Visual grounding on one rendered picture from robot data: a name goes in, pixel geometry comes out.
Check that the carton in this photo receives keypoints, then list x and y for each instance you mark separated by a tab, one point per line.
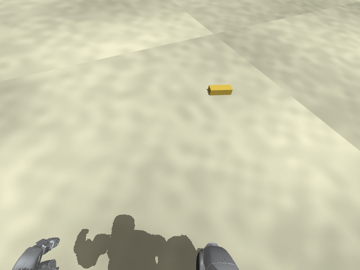
220	89

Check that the left robot hand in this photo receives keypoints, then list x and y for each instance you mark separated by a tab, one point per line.
30	259

